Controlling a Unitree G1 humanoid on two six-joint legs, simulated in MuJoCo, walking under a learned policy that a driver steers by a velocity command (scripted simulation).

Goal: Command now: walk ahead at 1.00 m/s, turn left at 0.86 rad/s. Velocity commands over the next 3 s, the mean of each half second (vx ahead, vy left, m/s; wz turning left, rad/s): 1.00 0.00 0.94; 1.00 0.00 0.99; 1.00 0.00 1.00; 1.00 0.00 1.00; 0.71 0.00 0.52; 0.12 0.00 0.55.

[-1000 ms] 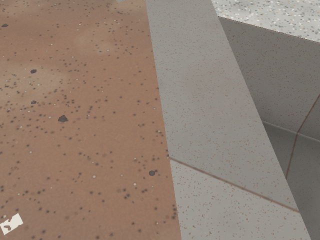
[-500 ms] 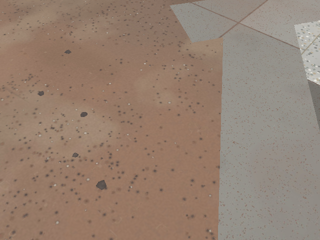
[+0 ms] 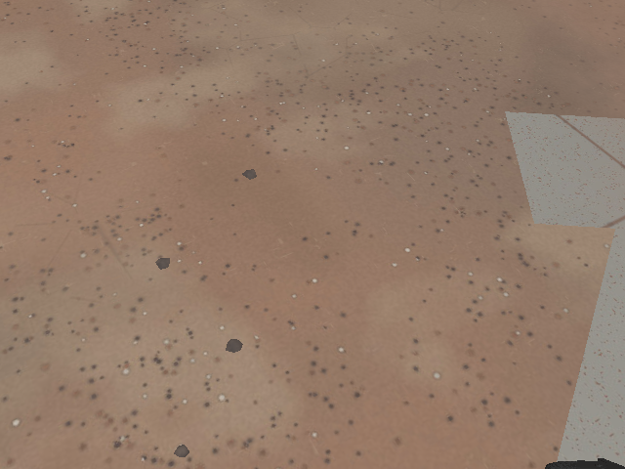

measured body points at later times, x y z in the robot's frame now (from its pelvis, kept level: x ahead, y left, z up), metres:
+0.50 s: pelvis +0.49 +0.09 +0.00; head +0.53 +0.12 +0.45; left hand +0.67 +0.38 -0.05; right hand +0.56 -0.20 -0.11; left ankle +0.32 +0.06 -0.73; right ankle +0.76 +0.01 -0.68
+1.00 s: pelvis +0.88 +0.33 -0.03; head +0.89 +0.37 +0.42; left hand +0.61 +0.42 -0.16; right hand +1.22 +0.46 -0.05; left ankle +0.95 +0.50 -0.71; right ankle +0.81 +0.06 -0.71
